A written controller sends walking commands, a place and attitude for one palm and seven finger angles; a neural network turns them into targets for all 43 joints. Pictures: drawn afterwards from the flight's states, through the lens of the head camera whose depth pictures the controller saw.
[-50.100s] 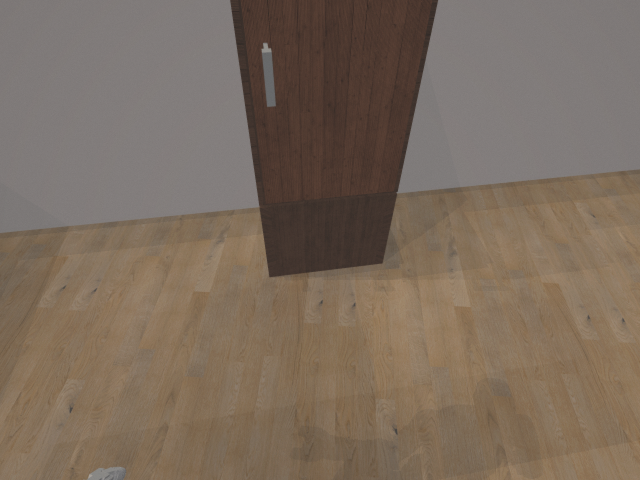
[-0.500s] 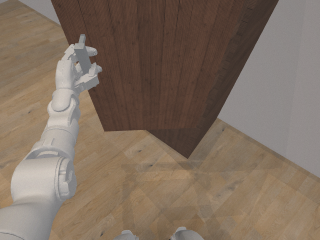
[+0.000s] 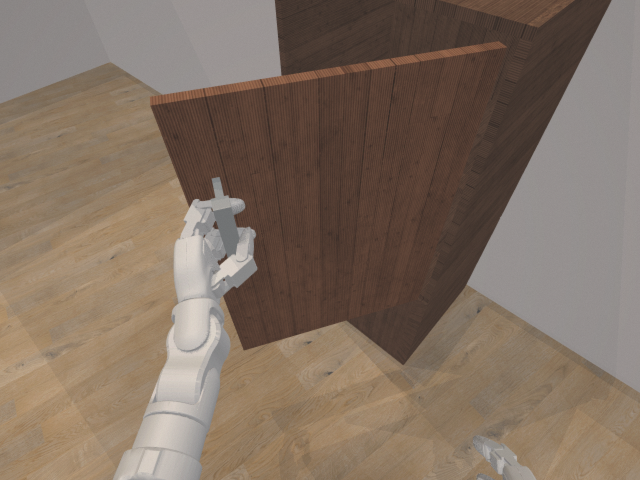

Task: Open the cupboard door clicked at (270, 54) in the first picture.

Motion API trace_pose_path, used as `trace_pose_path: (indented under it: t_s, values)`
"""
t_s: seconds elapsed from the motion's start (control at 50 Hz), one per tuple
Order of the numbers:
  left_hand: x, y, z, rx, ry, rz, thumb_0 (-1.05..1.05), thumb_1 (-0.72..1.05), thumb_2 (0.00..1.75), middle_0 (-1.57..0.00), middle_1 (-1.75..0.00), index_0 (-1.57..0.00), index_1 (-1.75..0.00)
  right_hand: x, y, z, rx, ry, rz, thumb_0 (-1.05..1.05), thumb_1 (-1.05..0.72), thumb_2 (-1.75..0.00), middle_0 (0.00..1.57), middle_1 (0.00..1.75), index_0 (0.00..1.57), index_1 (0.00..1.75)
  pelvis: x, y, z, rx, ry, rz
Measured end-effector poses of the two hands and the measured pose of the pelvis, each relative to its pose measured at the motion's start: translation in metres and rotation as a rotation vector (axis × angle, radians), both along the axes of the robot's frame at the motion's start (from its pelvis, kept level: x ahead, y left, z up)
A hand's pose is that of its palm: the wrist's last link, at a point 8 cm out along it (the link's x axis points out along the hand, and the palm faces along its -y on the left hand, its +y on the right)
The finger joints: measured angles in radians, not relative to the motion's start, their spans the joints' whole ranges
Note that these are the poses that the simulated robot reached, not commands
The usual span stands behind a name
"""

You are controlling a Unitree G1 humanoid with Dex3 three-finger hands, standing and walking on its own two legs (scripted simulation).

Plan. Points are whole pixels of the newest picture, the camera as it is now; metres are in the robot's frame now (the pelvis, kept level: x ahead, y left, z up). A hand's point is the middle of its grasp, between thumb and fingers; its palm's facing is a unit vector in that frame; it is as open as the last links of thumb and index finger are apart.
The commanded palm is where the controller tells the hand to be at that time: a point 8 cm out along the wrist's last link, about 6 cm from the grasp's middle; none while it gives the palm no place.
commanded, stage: pull the door open along its arc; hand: left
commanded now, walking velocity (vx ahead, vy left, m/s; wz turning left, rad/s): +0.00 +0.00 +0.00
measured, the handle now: (228, 226) +0.41 +0.14 +0.09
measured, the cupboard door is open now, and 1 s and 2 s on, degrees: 60 79 82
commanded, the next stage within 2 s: open thumb and fingers to let go in 0.54 s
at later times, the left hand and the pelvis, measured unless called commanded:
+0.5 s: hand (301, 327) +0.27 +0.03 +0.10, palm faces +0.29 -0.96 -0.02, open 6.1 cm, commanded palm +0.19 +0.06 +0.09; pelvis +0.00 -0.04 +0.01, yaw +4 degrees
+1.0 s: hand (304, 333) +0.26 +0.03 +0.10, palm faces +0.38 -0.92 -0.02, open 9.4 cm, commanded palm +0.22 +0.06 +0.09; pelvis -0.01 -0.06 +0.00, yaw +5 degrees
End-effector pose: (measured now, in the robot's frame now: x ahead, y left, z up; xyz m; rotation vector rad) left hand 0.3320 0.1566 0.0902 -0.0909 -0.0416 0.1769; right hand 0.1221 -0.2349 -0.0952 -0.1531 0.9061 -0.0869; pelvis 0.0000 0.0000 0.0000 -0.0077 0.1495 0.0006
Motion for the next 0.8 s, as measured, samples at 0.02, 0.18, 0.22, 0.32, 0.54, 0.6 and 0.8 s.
trace_pose_path:
  t_s: [0.02,0.18,0.22,0.32,0.54,0.6,0.8]
  values:
    - [-0.007,-0.005,0.001,0.002,0.006,0.029,0.00,0.68,0.76,-0.35,-1.32,-0.33,-1.29,0.010,0.003,0.003,0.002,-0.022,0.018,0.01,-0.90,-0.90,0.20,0.30,0.20,0.30,0.000,-0.001,0.000,0.002,-0.007,0.004]
    - [-0.041,-0.035,0.007,0.027,0.079,0.211,0.01,0.68,0.79,-0.34,-1.28,-0.35,-1.32,0.067,0.021,0.025,0.018,-0.134,0.113,0.01,-0.90,-0.90,0.20,0.30,0.20,0.30,-0.001,-0.014,0.004,0.007,-0.056,0.039]
    - [-0.048,-0.041,0.008,0.033,0.088,0.234,0.01,0.68,0.79,-0.33,-1.28,-0.34,-1.32,0.073,0.022,0.028,0.022,-0.145,0.123,0.01,-0.90,-0.90,0.20,0.30,0.20,0.30,-0.001,-0.017,0.005,0.009,-0.064,0.046]
    - [-0.068,-0.055,0.009,0.068,0.090,0.221,0.01,0.68,0.79,-0.32,-1.29,-0.34,-1.33,0.075,0.018,0.028,0.034,-0.136,0.127,0.01,-0.90,-0.90,0.21,0.30,0.20,0.30,0.002,-0.025,0.005,0.013,-0.085,0.057]
    - [-0.106,-0.082,0.010,0.096,0.105,0.094,0.00,0.66,0.73,-0.32,-1.32,-0.37,-1.34,0.056,-0.004,0.014,0.067,-0.101,0.098,0.01,-0.90,-0.90,0.20,0.30,0.20,0.30,0.005,-0.039,0.006,0.021,-0.122,0.059]
    - [-0.112,-0.088,0.011,0.096,0.110,0.083,0.00,0.66,0.72,-0.33,-1.32,-0.38,-1.35,0.055,-0.008,0.013,0.072,-0.111,0.100,0.01,-0.90,-0.90,0.20,0.30,0.20,0.30,0.004,-0.044,0.005,0.024,-0.126,0.062]
    - [-0.106,-0.085,0.009,0.092,0.090,0.212,0.00,0.60,0.76,-0.36,-1.32,-0.38,-1.33,0.060,-0.018,0.011,0.044,-0.140,0.139,0.01,-0.90,-0.90,0.20,0.30,0.20,0.30,-0.008,-0.055,0.002,0.033,-0.121,0.084]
